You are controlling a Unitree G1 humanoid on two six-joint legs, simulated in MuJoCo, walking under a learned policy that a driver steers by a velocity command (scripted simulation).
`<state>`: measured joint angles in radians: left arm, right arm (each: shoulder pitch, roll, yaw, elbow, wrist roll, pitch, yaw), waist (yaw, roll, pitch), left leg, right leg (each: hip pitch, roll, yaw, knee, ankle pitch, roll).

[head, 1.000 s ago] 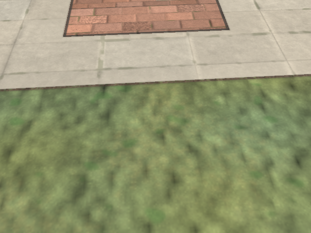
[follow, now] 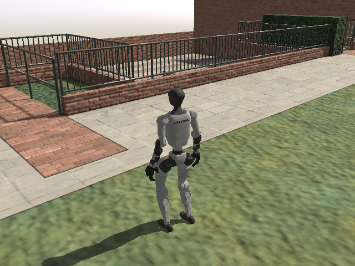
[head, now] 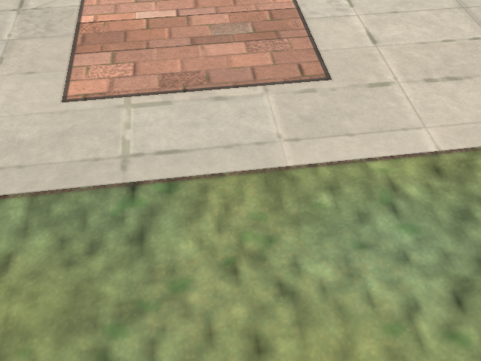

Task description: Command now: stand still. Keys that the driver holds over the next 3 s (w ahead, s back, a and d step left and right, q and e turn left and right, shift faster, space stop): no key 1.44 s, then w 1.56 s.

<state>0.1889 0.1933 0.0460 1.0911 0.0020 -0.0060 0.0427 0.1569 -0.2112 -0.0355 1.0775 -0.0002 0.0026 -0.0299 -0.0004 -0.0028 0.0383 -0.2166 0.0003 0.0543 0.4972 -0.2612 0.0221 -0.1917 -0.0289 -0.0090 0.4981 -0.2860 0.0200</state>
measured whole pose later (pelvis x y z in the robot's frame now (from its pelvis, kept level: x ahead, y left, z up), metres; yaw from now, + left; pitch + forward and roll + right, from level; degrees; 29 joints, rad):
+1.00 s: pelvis +0.00 +0.01 +0.00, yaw +0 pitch -1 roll +0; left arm 0.27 0.17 0.03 1.13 0.00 -0.01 0.05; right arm 0.23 -0.18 -0.02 1.10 0.00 0.00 -0.03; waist 0.00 0.00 0.03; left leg -0.22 -0.01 0.06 0.48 -0.25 0.03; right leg -0.19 -0.04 -0.01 0.47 -0.27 0.03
